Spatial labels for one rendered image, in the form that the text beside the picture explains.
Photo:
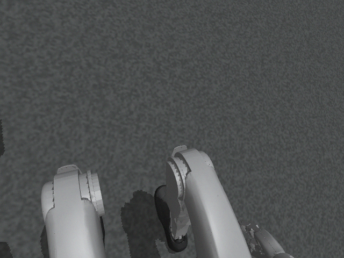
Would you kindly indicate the right robot hand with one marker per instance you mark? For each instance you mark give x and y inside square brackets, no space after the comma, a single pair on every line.
[263,244]

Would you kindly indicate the right robot foot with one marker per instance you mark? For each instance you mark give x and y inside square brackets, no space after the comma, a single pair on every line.
[163,213]

